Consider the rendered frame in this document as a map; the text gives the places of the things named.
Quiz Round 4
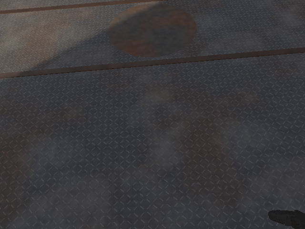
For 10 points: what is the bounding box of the right robot hand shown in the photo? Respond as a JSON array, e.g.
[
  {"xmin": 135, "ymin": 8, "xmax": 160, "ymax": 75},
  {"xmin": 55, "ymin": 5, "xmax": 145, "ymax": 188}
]
[{"xmin": 268, "ymin": 210, "xmax": 305, "ymax": 229}]

